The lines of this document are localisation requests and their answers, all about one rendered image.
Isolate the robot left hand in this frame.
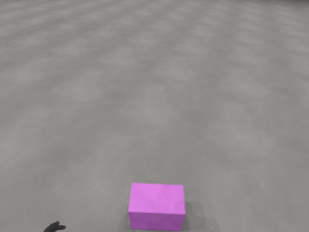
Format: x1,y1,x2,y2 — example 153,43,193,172
43,221,66,232

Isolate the carton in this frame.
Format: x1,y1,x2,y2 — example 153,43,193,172
128,183,185,232

